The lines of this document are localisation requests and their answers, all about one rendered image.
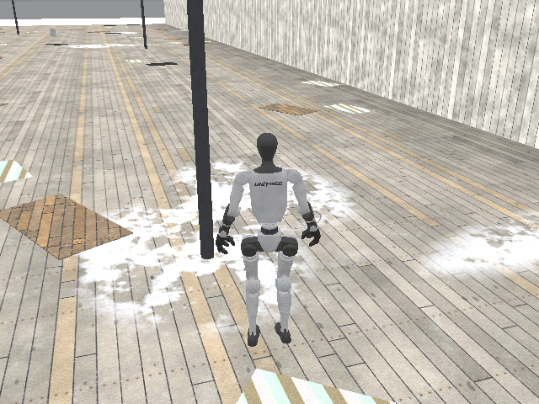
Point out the left robot hand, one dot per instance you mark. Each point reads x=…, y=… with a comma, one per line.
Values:
x=221, y=241

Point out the robot right upper arm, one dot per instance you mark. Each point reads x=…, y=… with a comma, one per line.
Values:
x=293, y=176

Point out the robot left upper arm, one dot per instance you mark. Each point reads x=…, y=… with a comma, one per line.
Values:
x=237, y=193

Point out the right robot forearm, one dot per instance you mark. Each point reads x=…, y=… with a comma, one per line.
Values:
x=310, y=219

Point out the robot right shin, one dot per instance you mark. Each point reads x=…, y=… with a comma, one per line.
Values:
x=284, y=305

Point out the right robot hand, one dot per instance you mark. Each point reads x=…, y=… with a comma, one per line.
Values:
x=316, y=234

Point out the robot right thigh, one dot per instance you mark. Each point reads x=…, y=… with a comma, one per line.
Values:
x=289, y=247

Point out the left robot forearm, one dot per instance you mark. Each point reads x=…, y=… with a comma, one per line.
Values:
x=226, y=223

